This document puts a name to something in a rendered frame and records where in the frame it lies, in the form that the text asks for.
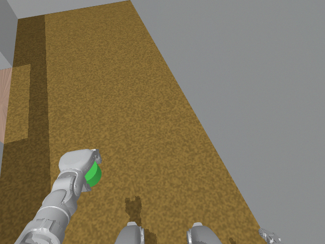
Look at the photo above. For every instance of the tin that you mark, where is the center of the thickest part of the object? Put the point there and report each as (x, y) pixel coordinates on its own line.
(93, 175)

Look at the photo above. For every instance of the left robot arm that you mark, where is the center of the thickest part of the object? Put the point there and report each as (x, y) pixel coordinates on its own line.
(51, 220)

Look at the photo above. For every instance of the right robot hand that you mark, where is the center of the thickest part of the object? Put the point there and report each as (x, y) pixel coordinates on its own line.
(269, 237)

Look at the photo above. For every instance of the left robot hand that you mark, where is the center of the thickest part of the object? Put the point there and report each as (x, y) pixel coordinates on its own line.
(81, 160)

